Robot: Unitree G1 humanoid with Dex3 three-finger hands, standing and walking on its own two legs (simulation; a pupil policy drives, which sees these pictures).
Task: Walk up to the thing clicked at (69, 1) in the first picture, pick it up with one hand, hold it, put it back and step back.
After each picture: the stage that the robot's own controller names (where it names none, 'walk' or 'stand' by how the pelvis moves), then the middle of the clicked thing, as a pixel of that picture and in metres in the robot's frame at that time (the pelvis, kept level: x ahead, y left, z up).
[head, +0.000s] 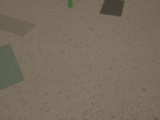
stand; out of the picture +2.40 +0.25 -0.66
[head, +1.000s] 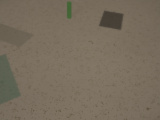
walk; (69, 10) +2.27 +0.19 -0.65
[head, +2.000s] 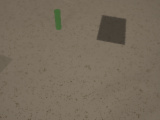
walk; (57, 19) +1.62 +0.26 -0.65
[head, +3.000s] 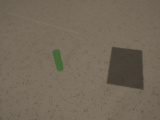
walk; (58, 60) +1.08 +0.28 -0.63
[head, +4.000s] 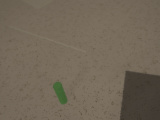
walk; (60, 93) +0.69 +0.30 -0.64
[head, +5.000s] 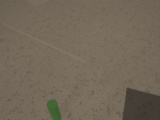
walk; (54, 111) +0.51 +0.25 -0.63
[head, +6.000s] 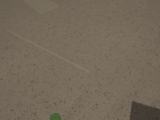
stand; out of the picture +0.45 +0.22 -0.65
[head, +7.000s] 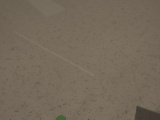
stand; out of the picture +0.45 +0.18 -0.66
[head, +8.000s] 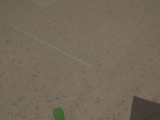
stand; (60, 119) +0.47 +0.19 -0.65
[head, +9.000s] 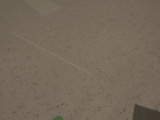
stand; out of the picture +0.44 +0.20 -0.66
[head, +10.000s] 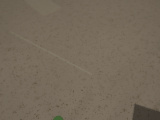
stand; out of the picture +0.44 +0.20 -0.66
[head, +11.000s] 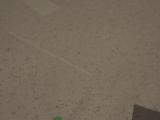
stand; out of the picture +0.44 +0.20 -0.66
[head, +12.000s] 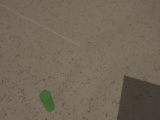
go down; (47, 101) +0.47 +0.22 -0.58
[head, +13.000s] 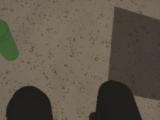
go down; (5, 43) +0.50 +0.29 -0.24
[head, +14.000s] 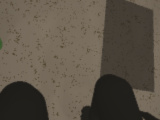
close in; out of the picture +0.49 +0.30 -0.21
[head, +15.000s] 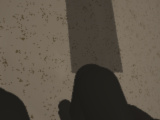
close in; out of the picture +0.47 +0.34 -0.16
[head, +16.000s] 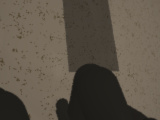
lift; out of the picture +0.45 +0.33 -0.16
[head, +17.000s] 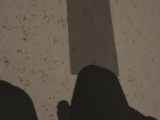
lift; out of the picture +0.42 +0.29 -0.16
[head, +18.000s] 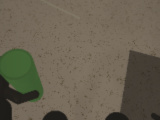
lift; (27, 81) +0.33 +0.19 +0.02
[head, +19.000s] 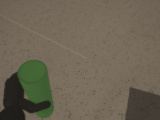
hold; (39, 93) +0.31 +0.16 +0.03
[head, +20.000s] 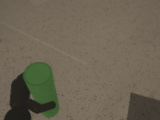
hold; (45, 94) +0.31 +0.15 +0.03
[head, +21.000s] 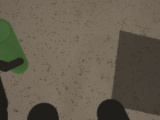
crouch; (10, 52) +0.44 +0.22 -0.04
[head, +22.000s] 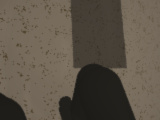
lower; out of the picture +0.45 +0.33 -0.17
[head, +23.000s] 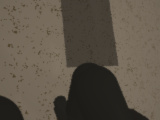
lower; out of the picture +0.45 +0.34 -0.17
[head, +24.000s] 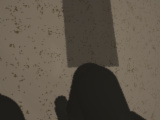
lower; out of the picture +0.45 +0.34 -0.17
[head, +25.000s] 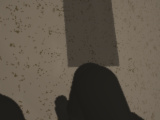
lower; out of the picture +0.45 +0.34 -0.17
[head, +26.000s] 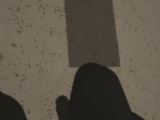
loosen; out of the picture +0.45 +0.33 -0.17
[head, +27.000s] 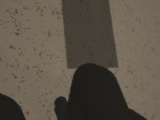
withdraw; out of the picture +0.46 +0.33 -0.17
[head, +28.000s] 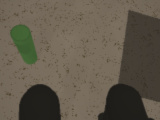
walk; (26, 47) +0.50 +0.26 -0.26
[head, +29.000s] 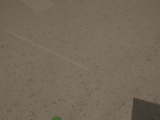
stand; out of the picture +0.43 +0.19 -0.59
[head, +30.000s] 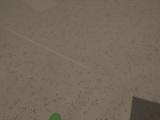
stand; out of the picture +0.44 +0.21 -0.60
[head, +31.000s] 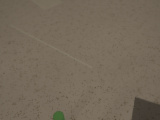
stand; out of the picture +0.45 +0.20 -0.62
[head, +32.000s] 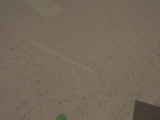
walk; out of the picture +0.47 +0.19 -0.65
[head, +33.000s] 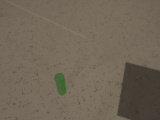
walk; (60, 84) +0.63 +0.17 -0.63
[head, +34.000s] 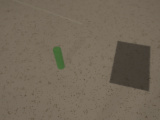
walk; (59, 58) +0.93 +0.29 -0.62
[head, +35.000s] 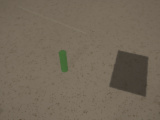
stand; (63, 61) +1.06 +0.23 -0.64
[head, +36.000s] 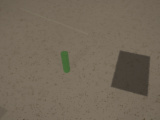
stand; (65, 62) +1.07 +0.22 -0.66
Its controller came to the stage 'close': yes
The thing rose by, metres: 0.68
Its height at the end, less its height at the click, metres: +0.00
